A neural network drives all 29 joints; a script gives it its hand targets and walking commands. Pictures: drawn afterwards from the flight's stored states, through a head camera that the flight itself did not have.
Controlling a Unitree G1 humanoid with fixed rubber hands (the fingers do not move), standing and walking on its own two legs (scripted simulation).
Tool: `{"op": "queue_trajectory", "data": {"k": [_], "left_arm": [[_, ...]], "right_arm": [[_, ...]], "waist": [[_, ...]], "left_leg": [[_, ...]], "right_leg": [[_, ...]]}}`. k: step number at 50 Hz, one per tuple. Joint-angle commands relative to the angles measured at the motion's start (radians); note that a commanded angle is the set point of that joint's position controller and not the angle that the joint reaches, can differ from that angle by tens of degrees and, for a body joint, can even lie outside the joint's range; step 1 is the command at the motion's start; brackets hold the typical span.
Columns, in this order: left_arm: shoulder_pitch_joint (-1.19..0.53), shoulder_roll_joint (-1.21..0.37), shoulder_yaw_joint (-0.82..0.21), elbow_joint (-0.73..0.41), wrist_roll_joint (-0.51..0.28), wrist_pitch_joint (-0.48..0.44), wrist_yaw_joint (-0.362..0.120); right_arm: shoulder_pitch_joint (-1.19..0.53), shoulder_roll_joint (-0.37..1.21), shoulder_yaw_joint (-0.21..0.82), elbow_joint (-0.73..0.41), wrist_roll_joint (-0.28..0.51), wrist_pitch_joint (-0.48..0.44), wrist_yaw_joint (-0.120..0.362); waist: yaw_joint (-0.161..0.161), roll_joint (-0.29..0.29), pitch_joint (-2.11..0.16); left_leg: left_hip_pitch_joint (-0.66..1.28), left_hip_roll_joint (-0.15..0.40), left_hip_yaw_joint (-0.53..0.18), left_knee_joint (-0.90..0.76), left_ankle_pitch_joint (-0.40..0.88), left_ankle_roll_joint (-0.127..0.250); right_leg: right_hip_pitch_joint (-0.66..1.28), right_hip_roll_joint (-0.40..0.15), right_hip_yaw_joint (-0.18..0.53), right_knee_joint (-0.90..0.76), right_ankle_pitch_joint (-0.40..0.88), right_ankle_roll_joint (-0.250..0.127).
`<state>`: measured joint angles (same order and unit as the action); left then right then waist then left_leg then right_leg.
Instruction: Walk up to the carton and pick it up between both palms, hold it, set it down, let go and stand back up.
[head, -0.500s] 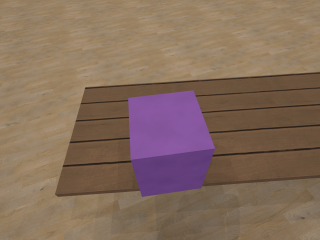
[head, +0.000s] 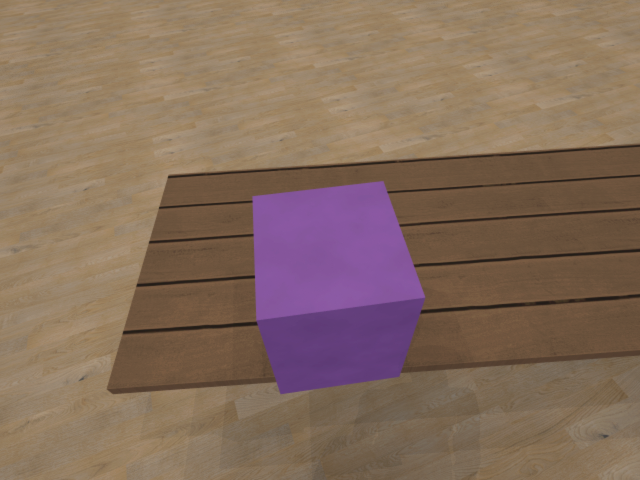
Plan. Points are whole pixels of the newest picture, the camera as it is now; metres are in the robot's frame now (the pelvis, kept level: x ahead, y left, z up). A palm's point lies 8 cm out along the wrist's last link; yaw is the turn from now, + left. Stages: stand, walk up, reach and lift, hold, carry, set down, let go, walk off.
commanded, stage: stand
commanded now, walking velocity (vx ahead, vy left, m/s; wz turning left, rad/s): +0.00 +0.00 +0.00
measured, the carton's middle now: (330, 291) +0.39 +0.01 -0.05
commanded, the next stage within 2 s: none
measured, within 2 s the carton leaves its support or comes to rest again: neither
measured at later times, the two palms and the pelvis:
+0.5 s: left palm out of the picture -0.03 +0.19 -0.15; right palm out of the picture -0.03 -0.20 -0.15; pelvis +0.00 -0.01 +0.00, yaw +0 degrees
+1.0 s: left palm out of the picture -0.03 +0.18 -0.15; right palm out of the picture -0.04 -0.21 -0.15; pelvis +0.00 -0.02 +0.00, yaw +0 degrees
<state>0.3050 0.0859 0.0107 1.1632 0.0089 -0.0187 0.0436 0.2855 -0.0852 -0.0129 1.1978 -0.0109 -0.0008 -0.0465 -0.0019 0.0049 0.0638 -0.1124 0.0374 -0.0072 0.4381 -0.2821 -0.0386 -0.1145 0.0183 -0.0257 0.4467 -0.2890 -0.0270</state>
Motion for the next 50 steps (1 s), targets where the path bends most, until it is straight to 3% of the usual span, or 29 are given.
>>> {"op": "queue_trajectory", "data": {"k": [1, 50], "left_arm": [[0.108, 0.072, 0.009, -0.006, 0.000, -0.006, 0.004], [0.119, 0.084, 0.008, -0.029, -0.002, -0.020, 0.000]], "right_arm": [[0.094, -0.075, -0.009, -0.001, 0.000, -0.003, -0.003], [0.100, -0.068, -0.004, 0.022, 0.003, 0.002, -0.003]], "waist": [[0.000, -0.001, 0.054], [-0.002, -0.001, 0.043]], "left_leg": [[-0.037, 0.059, -0.027, -0.064, 0.234, 0.035], [-0.036, 0.071, -0.010, -0.059, 0.213, 0.009]], "right_leg": [[-0.050, -0.101, 0.081, -0.103, 0.265, -0.014], [-0.033, -0.103, 0.087, -0.119, 0.327, -0.034]]}}
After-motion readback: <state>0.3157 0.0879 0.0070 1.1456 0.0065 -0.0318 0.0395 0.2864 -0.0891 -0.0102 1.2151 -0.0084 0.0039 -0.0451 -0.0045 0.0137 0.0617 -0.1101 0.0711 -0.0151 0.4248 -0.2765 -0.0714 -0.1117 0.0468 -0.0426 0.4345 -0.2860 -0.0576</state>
